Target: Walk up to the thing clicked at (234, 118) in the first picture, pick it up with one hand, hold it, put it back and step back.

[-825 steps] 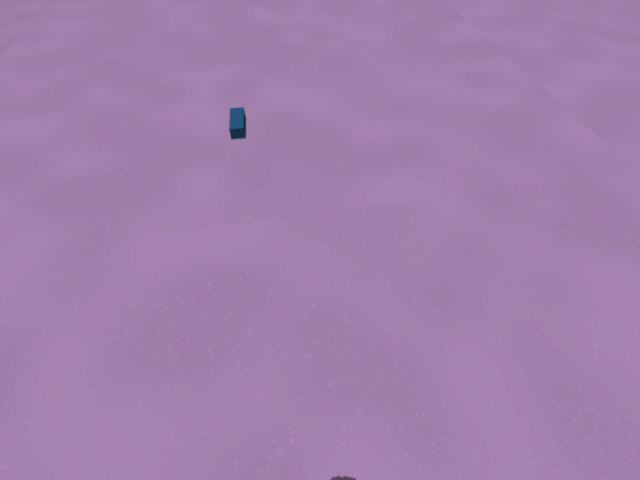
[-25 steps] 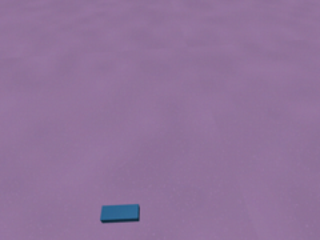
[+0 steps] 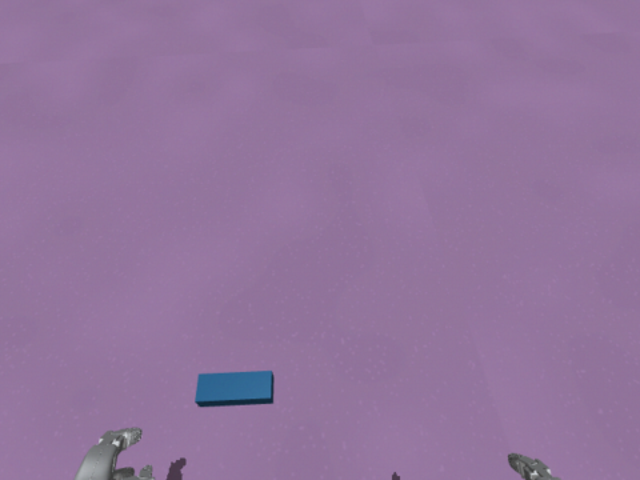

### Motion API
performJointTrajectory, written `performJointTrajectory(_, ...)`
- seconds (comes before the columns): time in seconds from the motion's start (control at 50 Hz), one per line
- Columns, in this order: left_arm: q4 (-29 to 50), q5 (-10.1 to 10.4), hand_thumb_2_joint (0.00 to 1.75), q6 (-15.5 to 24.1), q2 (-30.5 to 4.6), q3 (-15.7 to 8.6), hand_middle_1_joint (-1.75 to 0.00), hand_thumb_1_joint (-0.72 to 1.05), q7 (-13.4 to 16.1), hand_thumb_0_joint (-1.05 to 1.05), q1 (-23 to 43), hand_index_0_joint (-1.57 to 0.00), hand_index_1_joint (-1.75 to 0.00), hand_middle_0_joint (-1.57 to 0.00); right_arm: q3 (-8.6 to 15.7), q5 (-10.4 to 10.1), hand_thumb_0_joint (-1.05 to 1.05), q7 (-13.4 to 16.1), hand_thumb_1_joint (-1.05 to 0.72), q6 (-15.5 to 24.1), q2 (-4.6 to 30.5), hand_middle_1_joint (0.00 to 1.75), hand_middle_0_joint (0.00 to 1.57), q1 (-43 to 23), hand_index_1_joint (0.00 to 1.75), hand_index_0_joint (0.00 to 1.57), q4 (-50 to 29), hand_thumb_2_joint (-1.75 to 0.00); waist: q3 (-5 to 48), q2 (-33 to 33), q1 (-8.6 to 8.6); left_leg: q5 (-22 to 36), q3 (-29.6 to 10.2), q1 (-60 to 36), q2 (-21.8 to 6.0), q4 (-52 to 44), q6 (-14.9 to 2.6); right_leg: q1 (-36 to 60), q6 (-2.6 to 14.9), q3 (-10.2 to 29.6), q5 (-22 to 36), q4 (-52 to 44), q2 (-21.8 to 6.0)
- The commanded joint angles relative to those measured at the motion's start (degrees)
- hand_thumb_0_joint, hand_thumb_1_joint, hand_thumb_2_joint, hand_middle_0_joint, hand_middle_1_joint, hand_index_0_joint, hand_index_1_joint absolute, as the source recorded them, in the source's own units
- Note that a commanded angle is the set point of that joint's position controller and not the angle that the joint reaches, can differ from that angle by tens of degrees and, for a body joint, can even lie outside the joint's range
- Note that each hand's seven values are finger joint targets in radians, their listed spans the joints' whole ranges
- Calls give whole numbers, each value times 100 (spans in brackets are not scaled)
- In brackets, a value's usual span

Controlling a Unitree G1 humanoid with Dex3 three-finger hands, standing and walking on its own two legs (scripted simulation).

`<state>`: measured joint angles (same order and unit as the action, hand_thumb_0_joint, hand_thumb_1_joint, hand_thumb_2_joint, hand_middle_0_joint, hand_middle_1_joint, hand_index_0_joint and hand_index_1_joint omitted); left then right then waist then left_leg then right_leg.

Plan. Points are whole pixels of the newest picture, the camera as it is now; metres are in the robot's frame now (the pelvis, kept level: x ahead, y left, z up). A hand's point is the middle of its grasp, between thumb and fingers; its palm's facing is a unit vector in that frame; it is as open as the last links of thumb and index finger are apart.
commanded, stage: rise first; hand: left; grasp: from above
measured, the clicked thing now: (236, 388) +0.43 +0.25 -0.74
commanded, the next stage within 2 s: none
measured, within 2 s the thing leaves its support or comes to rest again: neither
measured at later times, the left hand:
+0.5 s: hand out of the picture +0.14 +0.27 -0.21, palm faces -0.17 -0.88 -0.45, open 14.1 cm
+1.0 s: hand out of the picture +0.17 +0.30 -0.33, palm faces -0.40 -0.66 -0.64, open 14.2 cm
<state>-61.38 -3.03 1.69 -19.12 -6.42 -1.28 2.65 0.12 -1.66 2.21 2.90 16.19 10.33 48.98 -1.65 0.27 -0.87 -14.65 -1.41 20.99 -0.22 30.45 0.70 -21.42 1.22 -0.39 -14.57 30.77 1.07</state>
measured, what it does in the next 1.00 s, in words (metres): lowers itself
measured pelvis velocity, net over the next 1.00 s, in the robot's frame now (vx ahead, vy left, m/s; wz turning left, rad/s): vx -0.03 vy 0.02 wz -0.01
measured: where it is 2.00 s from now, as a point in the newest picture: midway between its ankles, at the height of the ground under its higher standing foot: outside the picture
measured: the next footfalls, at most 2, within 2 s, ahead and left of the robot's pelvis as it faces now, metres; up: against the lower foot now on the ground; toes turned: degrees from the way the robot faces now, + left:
none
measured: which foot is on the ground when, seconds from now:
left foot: down 0.00-1.00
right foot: down 0.00-1.00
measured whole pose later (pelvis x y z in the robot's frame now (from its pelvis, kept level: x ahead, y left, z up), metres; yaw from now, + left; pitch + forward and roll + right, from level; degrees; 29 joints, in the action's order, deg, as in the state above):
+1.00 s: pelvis -0.03 +0.02 -0.18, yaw -1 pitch +29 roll -2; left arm -33.8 -28.8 -1.2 -24.4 -6.4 2.4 -2.4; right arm 1.8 -0.1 -0.4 12.0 16.3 7.0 32.2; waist 10.6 -0.1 -1.8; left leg -37.7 -1.8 81.9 0.7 91.0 -0.4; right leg -81.2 0.0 -1.4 -36.6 89.2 0.6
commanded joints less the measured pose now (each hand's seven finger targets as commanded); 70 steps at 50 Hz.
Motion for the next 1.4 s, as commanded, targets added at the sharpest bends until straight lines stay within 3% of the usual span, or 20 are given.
performJointTrajectory(0.0, 838, -473, 98, -122, -1484, -641, -111, -2, 8, 0, -525, -4, -107, -1, 492, 37, 0, 1, -92, 206, 901, 30, 20, 323, 30, 20, -966, -90, 1969, -342, 338, 1100, 264, -22, 266, 352, -131, 573, 7, 66, 1179, 249, -112)
performJointTrajectory(0.04, 982, -510, 96, -419, -1072, -408, -113, -17, 96, 0, -614, -7, -109, -3, 434, 14, 0, -25, -93, 199, 815, 30, 20, 223, 30, 20, -1249, -91, 1650, -334, 271, 916, 232, 166, 243, 325, -103, 336, 17, 17, 897, 220, -65)
performJointTrajectory(0.08, 999, -636, 97, -706, -942, -272, -109, -32, 172, 0, -353, -7, -107, -5, 441, -6, 0, -20, -92, 220, 832, 30, 20, 63, 30, 20, -1461, -90, 1234, -54, 101, 639, 200, 511, 197, 560, -122, -151, -3, -17, 602, 335, -33)
performJointTrajectory(0.16, 1596, -636, 97, -900, -811, -244, -108, -53, 250, 0, -316, -8, -107, -7, 475, 17, 0, -55, -89, 366, 766, 30, 20, 179, 30, 20, -1727, -90, 1337, 137, 15, 231, 138, 966, 121, 1053, -138, -764, -13, -75, 84, 828, 16)
performJointTrajectory(0.22, 2196, -765, 98, -833, -1031, -466, -107, -54, 262, 0, -482, -7, -106, -6, 530, 38, 0, -58, -88, 495, 756, 30, 20, 304, 30, 20, -1862, -89, 1727, 27, 36, 453, 143, 1183, 118, 1538, -144, -1016, -27, -57, 328, 1340, 4)
performJointTrajectory(0.3, 3178, -980, 100, -767, -1149, -528, -108, -59, 315, 0, -734, -7, -108, -7, 540, 55, 0, -23, -90, 613, 701, 30, 20, 281, 30, 20, -2052, -90, 2014, -286, 32, 538, 109, 1302, 78, 1906, -114, -1388, 0, -26, 358, 1793, -12)
performJointTrajectory(0.34, 3375, -1064, 99, -836, -963, -374, -108, -59, 308, 0, -1175, -8, -108, -8, 533, 62, 0, -21, -92, 636, 675, 30, 20, 279, 30, 20, -2101, -90, 2079, -433, 22, 743, 71, 1326, 27, 2054, -95, -1652, 37, -50, 341, 2007, 13)
performJointTrajectory(0.42, 3829, -1170, 98, -1015, -928, -376, -108, -61, 301, 0, -1541, -9, -108, -9, 548, 90, 0, -46, -94, 668, 726, 30, 20, 259, 30, 20, -2231, -91, 2171, -525, 6, 888, -160, 1428, -91, 2223, -46, -2044, 40, -134, 164, 2330, 37)
performJointTrajectory(0.52, 4259, -1261, 94, -1170, -731, -229, -108, -60, 345, 0, -1879, -11, -107, -10, 500, 87, 0, -49, -97, 746, 632, 30, 20, 226, 30, 20, -2438, -92, 2338, -421, -112, 701, -61, 1925, -16, 2732, -120, -2290, 33, -108, 214, 2603, 33)
performJointTrajectory(0.62, 4656, -1386, 95, -1210, -829, -324, -107, -58, 368, 0, -2169, -10, -106, -9, 516, 96, 0, -61, -94, 827, 658, 30, 20, 180, 30, 20, -2580, -91, 2481, -501, -19, 498, -197, 2184, -45, 2986, -93, -2805, 59, -168, -101, 3062, 54)
performJointTrajectory(0.7, 4956, -1446, 93, -1222, -905, -357, -109, -58, 413, 0, -2141, -10, -107, -9, 499, 75, 0, -69, -95, 885, 648, 30, 20, 136, 30, 20, -2642, -91, 2600, -413, -92, 325, -159, 2561, -9, 3302, -119, -3017, 48, -149, -109, 3309, 59)
performJointTrajectory(0.82, 3860, -2087, 93, -794, -1305, -394, -108, -59, 445, 0, -889, -12, -107, -10, 486, 88, 0, -111, -97, 1024, 734, 30, 20, -60, 30, 20, -2399, -92, 2341, -179, -214, -450, -67, 3995, 86, 4297, -193, -4162, 49, -98, -597, 4140, 40)
performJointTrajectory(0.92, 3606, -2683, 95, -1, -1406, -198, -108, -55, 496, 0, -72, -11, -106, -9, 582, 115, 0, -231, -93, 1176, 875, 30, 20, -105, 30, 20, -2176, -91, 3150, -640, -172, -866, -133, 4469, 95, 4953, -109, -5160, 73, -46, -980, 5088, 8)
performJointTrajectory(1.0, 3151, -3194, 98, 477, -2039, -509, -106, -58, 693, 0, 416, -11, -106, -11, 597, 100, 0, -308, -94, 1155, 1010, 30, 20, -122, 30, 20, -1932, -91, 3781, -772, -45, -539, -100, 4982, 120, 5733, -121, -5789, 80, -47, -731, 5827, 19)
performJointTrajectory(1.08, 2612, -3741, 101, 649, -2321, -590, -106, -60, 951, 0, 1159, -10, -107, -10, 646, 92, 0, -380, -94, 1026, 1084, 30, 20, -21, 30, 20, -1678, -91, 4188, -652, 8, -317, -69, 5458, 138, 6345, -145, -6255, 85, -125, -589, 6309, 19)
performJointTrajectory(1.14, 2289, -4041, 102, 759, -2417, -453, -106, -58, 1095, 0, 2161, -8, -107, -8, 688, 114, 0, -398, -92, 964, 1080, 30, 20, 87, 30, 20, -1506, -90, 4285, -488, -127, -1001, 11, 6093, 173, 6692, -184, -6434, 55, -133, -1013, 6409, 23)
performJointTrajectory(1.22, 1687, -4474, 103, 919, -3067, -635, -104, -55, 1220, 0, 3080, -7, -105, -8, 692, 174, 0, -426, -89, 877, 1132, 30, 20, 277, 30, 20, -1316, -90, 4805, -233, -140, -1233, 128, 6719, 207, 7244, -248, -6370, 15, -129, -1212, 6683, 21)
performJointTrajectory(1.3, 1148, -4818, 104, 1127, -3313, -541, -103, -53, 1243, 0, 3950, -5, -104, -6, 707, 258, 0, -453, -86, 768, 1105, 30, 20, 384, 30, 20, -1206, -89, 4780, -138, -246, -1739, 182, 7291, 223, 7575, -302, -6625, -8, -126, -1769, 6811, 41)
performJointTrajectory(1.32, 982, -4901, 104, 1174, -3502, -642, -103, -54, 1263, 0, 4066, -5, -104, -6, 690, 272, 0, -464, -86, 735, 1113, 30, 20, 391, 30, 20, -1186, -89, 4718, -97, -210, -1924, 180, 7450, 235, 7650, -323, -6756, -3, -112, -2033, 6828, 52)
performJointTrajectory(1.38, 709, -5153, 106, 1337, -3454, -476, -102, -54, 1294, 0, 4485, -4, -103, -5, 646, 329, 0, -501, -86, 656, 1104, 30, 20, 431, 30, 20, -1106, -89, 4511, -326, -329, -2276, 129, 7635, 242, 7734, -311, -7217, 37, -223, -2396, 7039, 79)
